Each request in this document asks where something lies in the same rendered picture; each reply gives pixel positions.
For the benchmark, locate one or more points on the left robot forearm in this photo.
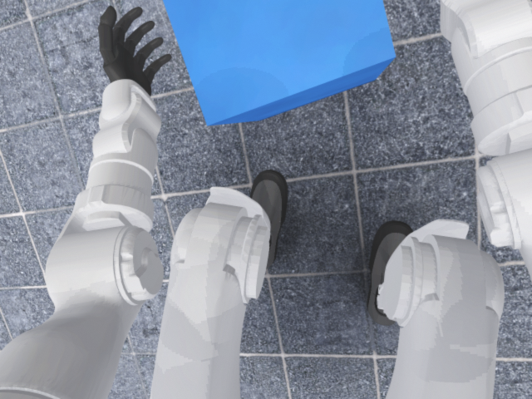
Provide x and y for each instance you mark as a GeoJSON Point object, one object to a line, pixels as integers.
{"type": "Point", "coordinates": [121, 174]}

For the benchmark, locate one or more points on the robot left hand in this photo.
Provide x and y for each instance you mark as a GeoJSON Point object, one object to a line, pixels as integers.
{"type": "Point", "coordinates": [118, 54]}

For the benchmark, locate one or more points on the carton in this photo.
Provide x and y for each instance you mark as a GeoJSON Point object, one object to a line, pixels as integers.
{"type": "Point", "coordinates": [249, 60]}

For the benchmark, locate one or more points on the robot left upper arm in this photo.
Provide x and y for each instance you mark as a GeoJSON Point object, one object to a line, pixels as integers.
{"type": "Point", "coordinates": [98, 281]}

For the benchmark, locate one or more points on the robot left foot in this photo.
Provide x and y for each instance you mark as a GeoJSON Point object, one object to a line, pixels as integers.
{"type": "Point", "coordinates": [270, 190]}

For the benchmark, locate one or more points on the right robot forearm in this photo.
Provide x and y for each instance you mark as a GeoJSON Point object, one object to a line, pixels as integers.
{"type": "Point", "coordinates": [491, 46]}

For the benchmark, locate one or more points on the robot foot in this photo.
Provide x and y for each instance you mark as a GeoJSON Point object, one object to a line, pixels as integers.
{"type": "Point", "coordinates": [386, 240]}
{"type": "Point", "coordinates": [270, 190]}

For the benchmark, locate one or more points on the robot right foot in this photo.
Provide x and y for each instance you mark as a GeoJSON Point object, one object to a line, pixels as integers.
{"type": "Point", "coordinates": [386, 240]}

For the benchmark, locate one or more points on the robot right upper arm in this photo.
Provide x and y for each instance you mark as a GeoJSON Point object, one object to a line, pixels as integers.
{"type": "Point", "coordinates": [505, 202]}

